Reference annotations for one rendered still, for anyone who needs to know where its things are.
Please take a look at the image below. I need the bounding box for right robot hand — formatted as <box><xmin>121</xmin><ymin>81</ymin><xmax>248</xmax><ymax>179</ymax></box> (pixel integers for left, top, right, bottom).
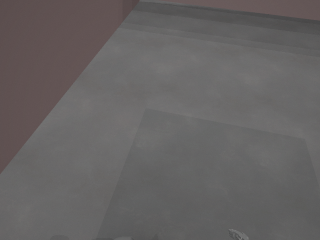
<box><xmin>228</xmin><ymin>229</ymin><xmax>249</xmax><ymax>240</ymax></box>

